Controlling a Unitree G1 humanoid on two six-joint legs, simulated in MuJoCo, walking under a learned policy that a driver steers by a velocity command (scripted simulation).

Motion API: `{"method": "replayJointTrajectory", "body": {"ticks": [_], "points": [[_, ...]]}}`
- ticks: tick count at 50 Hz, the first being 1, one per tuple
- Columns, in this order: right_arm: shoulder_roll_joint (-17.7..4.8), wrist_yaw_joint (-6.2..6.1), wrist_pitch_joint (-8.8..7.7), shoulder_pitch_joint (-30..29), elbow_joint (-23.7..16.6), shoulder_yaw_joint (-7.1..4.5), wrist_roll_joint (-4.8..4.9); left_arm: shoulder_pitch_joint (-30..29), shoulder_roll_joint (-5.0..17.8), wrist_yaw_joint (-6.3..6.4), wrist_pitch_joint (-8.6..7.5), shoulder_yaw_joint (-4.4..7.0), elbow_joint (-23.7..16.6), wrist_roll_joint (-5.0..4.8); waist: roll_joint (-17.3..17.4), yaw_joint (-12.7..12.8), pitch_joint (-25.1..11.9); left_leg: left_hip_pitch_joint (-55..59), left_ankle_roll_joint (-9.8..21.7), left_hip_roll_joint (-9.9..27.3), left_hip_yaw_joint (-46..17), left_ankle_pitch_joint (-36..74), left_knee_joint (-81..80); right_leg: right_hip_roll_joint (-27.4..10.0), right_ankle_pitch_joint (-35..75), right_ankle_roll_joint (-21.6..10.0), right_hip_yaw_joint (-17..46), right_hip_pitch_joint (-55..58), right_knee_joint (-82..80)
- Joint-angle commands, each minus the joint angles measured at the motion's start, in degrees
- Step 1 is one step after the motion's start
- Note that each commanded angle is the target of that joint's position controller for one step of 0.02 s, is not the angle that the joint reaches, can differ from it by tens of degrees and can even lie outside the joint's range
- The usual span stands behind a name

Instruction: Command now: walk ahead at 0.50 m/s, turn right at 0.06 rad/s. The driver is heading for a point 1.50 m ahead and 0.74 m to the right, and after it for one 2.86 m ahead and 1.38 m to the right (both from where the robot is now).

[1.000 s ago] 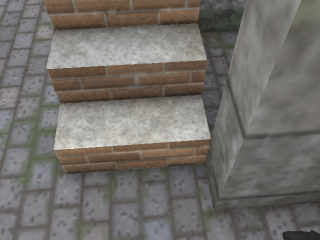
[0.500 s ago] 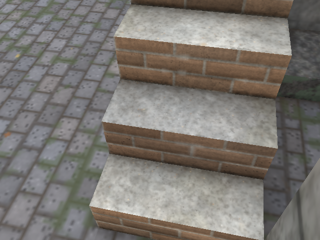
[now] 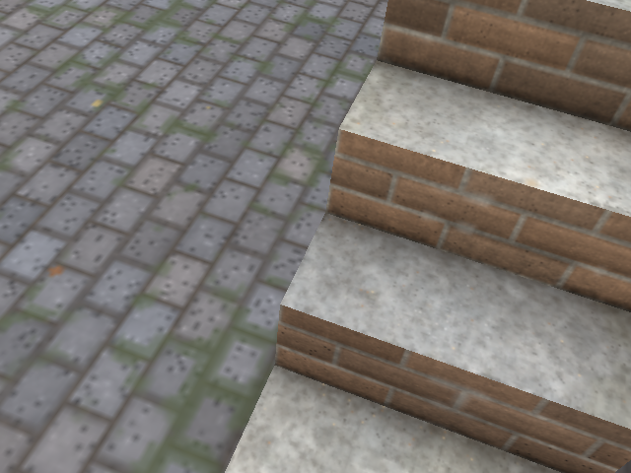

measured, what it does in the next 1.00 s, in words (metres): climbs, turning right: right foot 0.21 m higher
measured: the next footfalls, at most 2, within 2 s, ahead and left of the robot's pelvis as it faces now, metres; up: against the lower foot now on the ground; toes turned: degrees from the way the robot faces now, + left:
right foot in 0.44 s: +0.42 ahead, -0.11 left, +0.21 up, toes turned -13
left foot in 1.08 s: +0.53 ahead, +0.01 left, +0.21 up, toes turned -38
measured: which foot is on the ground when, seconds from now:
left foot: down 0.00-0.46, up 0.48-1.00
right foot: up 0.00-0.42, down 0.44-1.00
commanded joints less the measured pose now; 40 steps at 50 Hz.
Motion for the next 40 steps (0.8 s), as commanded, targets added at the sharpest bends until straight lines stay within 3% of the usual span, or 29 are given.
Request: {"method": "replayJointTrajectory", "body": {"ticks": [1,3,5,7,9,10,12,13,14,17,18,19,20,21,22,23,24,25,26,27,28,29,30,31,34,36,38,39,40], "points": [[-7.46,-1.72,-1.58,-0.11,-2.82,-0.86,-1.2,0.32,5.25,-0.3,0.2,1.65,-1.44,0.15,11.68,1.9,1.77,9.26,6.34,13.8,-17.84,1.11,-21.43,-2.04,9.57,-0.02,2.9,-11.38,0.96],[-7.59,-2.83,-2.18,-0.14,-2.01,-0.88,-0.83,-1.04,3.6,-0.79,0.9,1.3,-1.14,0.33,9.12,1.69,2.68,12.65,4.35,13.61,-10.76,18.08,-20.99,-0.27,11.66,0.56,4.44,-14.22,-1.5],[-7.59,-3.74,-2.15,1.8,0.05,-1.12,-0.79,-0.57,1.29,-0.97,1.64,0.92,-0.02,1.29,10.02,0.98,1.28,16.37,3.62,13.42,-4.45,32.12,-19.86,2.37,11.59,2.2,3.87,-15.27,-1.07],[-5.17,-3.96,-1.14,6.46,3.58,-0.57,-0.52,1.3,-0.19,-0.6,3.3,0.93,1.29,0.75,11.55,-0.54,1.66,23.42,7.14,16.95,-4.76,31.21,-19.16,3.58,1.52,3.51,3.02,-25.1,19.45],[-2.36,-3.84,-0.22,4.63,5.44,0.46,-0.36,-0.49,-1.31,0.19,4.16,0.62,0.07,-0.12,9.11,0.86,7.61,24.68,8.96,19.23,-4.27,27.49,-18.32,4.1,-8.54,3.2,4.96,-38.24,36.11],[-0.33,-3.7,0.64,5.96,7.88,1.29,-0.56,-1.53,-3.71,0.49,4.52,-0.3,-0.54,-0.43,9.38,0.79,10.31,27.1,9.77,21.2,-5.73,30.87,-15.5,5.73,-15.91,2.57,3.9,-48.24,51.74],[-0.97,-3.82,1.76,3.05,7.83,1.48,-0.74,-4.46,-5.26,0.6,4.07,-1.61,-4.17,-0.98,4.0,2.31,13.25,27.11,7.16,20.16,-2.57,31.74,-13.38,5.43,-18.21,2.04,3.43,-56.61,53.8],[0.14,-3.86,2.32,3.72,8.95,2.39,-1.4,-7.63,-8.32,-0.15,3.87,-2.99,-6.58,-0.86,5.67,1.51,14.46,27.1,6.89,19.98,-2.59,33.95,-12.07,6.86,-19.57,2.39,1.35,-62.13,62.65],[-0.82,-4.22,2.82,2.49,8.89,2.43,-1.28,-8.68,-9.06,-0.65,3.82,-3.8,-8.91,-0.92,5.59,2.62,14.18,26.81,5.66,20.42,-1.54,33.3,-11.77,6.19,-19.58,2.64,1.92,-64.74,63.65],[-2.3,-7.12,3.84,-5.07,7.16,3.24,0.73,-13.72,-10.48,-0.86,3.85,-6.31,-17.95,0.18,6.14,6.59,15.04,14.66,0.51,16.41,5.26,40.52,-14.29,3.86,-16.97,3.81,-3.78,-60.94,51.21],[-4.63,-8.86,4.16,-7.87,6.34,2.67,1.86,-12.98,-10.41,-1.33,3.58,-7.26,-21.23,0.61,6.65,9.31,12.71,8.2,-0.59,13.27,8.92,43.45,-16.89,2.82,-13.26,4.28,-9.61,-51.74,36.4],[-6.02,-10.3,3.93,-9.07,5.01,2.02,1.68,-8.81,-8.42,-2.02,3.2,-6.9,-21.62,1.32,5.89,11.01,5.7,-0.6,-1.23,10.24,12.12,56.54,-16.91,4.68,-2.23,2.67,-13.07,-28.46,23.45],[-15.49,-9.8,3.55,-7.84,3.68,-0.02,1.48,-9.08,-5.49,-2.62,3.08,-6.15,-22.8,2.0,7.84,12.0,-5.58,-4.26,1.97,14.25,8.09,89.66,-18.95,8.71,2.18,-0.12,-14.98,-3.04,11.96],[-19.7,-8.62,4.14,-10.7,2.19,-0.85,1.49,-0.79,-1.0,-1.69,3.88,-3.87,-19.73,1.55,12.04,15.66,-14.23,6.09,2.44,16.45,6.74,113.4,-10.73,11.25,0.42,-1.02,-13.04,6.5,8.89],[-20.38,-7.22,3.98,-12.83,0.49,-0.93,2.66,10.36,3.79,-1.53,4.29,-1.92,-15.58,2.88,19.16,18.63,-22.31,13.94,3.66,16.44,4.95,133.56,0.01,15.98,-4.29,-4.06,-9.84,15.15,4.0],[-19.61,-5.9,3.63,-17.33,-2.22,-0.81,3.84,16.65,7.19,-1.99,4.47,-0.95,-13.49,4.21,11.43,22.38,-21.56,11.18,0.83,11.58,1.72,104.09,21.47,12.96,2.01,-8.99,4.25,20.1,-15.3],[-8.77,-3.22,2.36,-16.39,-6.14,1.34,2.84,14.88,13.93,-1.3,3.57,0.27,-12.9,7.67,-21.52,12.82,-28.17,-8.06,-5.63,-9.66,-5.86,2.66,50.38,-6.43,22.96,-24.38,51.34,32.61,-37.61],[-11.49,-0.03,-0.25,-15.3,-3.04,0.72,1.84,14.4,9.15,0.61,3.23,-0.37,-14.05,9.08,-9.17,13.72,-34.68,-6.76,-3.85,-10.54,-19.53,-2.19,63.9,-8.14,15.86,-22.81,61.62,32.87,-42.4],[-9.88,1.36,0.01,-19.86,-5.92,0.82,2.64,12.53,6.24,0.81,2.6,-1.28,-13.26,7.1,-1.75,12.67,-24.7,-10.51,-4.57,-9.25,-17.76,0.33,66.04,-6.52,7.65,-18.67,56.3,21.9,-42.71],[-5.8,0.98,0.84,-24.55,-8.91,1.85,0.83,10.63,3.9,0.63,2.48,-1.38,-11.3,3.04,7.32,9.61,-10.66,-14.58,-4.38,-7.42,-15.32,-1.15,63.89,-3.53,2.43,-14.75,50.15,10.21,-41.65],[-3.03,0.65,1.76,-24.92,-9.74,2.78,-0.33,7.09,1.06,1.2,2.33,-1.65,-10.62,1.5,13.47,6.19,-2.39,-16.51,-4.35,-5.57,-14.16,-0.35,64.32,-1.47,-0.56,-13.27,42.48,0.36,-37.52],[-2.68,0.78,2.3,-23.85,-10.1,3.03,0.22,4.66,-1.46,1.84,2.12,-2.1,-10.76,1.84,11.55,3.45,1.04,-15.72,-4.85,-4.4,-13.54,-0.95,65.08,2.4,-0.45,-12.21,35.84,-5.19,-36.32],[-2.54,0.93,2.5,-21.95,-10.77,3.18,0.42,2.88,-2.38,2.33,2.22,-2.22,-11.59,1.67,9.59,1.37,1.51,-16.21,-5.59,-3.48,-12.41,-0.14,64.97,4.24,1.8,-11.98,30.15,-6.18,-36.16],[-1.72,0.87,2.32,-21.72,-11.02,3.63,0.33,3.11,-2.4,2.74,2.54,-2.2,-12.06,1.34,7.16,1.15,1.15,-17.29,-6.09,-3.67,-10.83,-0.45,67.59,4.88,5.16,-12.85,26.75,-5.1,-35.94],[-0.49,0.54,1.96,-25.39,-14.56,4.41,0.28,4.01,-1.69,3.23,3.03,-2.3,-13.45,1.02,7.6,0.56,0.67,-22.49,-6.55,-3.14,-6.55,-0.11,65.32,5.15,15.33,-13.92,20.61,-3.52,-36.14],[1.12,-0.5,2.85,-29.22,-17.29,5.11,0.82,4.68,-0.27,3.77,4.93,-2.65,-14.38,1.6,3.81,1.93,-1.43,-23.87,-8.48,-3.54,-3.79,0.47,58.72,6.91,20.06,-13.84,18.34,0.47,-37.75],[-0.01,-1.76,3.52,-31.76,-18.7,4.69,1.92,5.1,0.29,4.18,6.49,-2.98,-16.73,2.68,0.63,3.95,-3.36,-26.76,-11.37,-4.72,-3.66,1.39,57.05,4.64,26.66,-14.96,21.68,6.32,-37.68],[0.73,-2.49,3.95,-33.24,-20.09,5.3,1.53,4.34,1.28,4.28,7.72,-3.07,-17.37,2.39,-1.96,4.34,-3.92,-27.28,-12.38,-5.87,-0.03,-1.66,51.02,5.1,33.04,-15.12,20.85,9.18,-39.54],[0.84,-3.26,4.21,-33.04,-19.99,5.24,1.85,5.23,1.87,4.19,8.33,-2.91,-17.86,2.91,-4.48,4.95,-5.18,-27.54,-12.93,-6.0,-0.42,-2.19,50.04,4.22,35.56,-15.37,21.99,11.8,-37.95]]}}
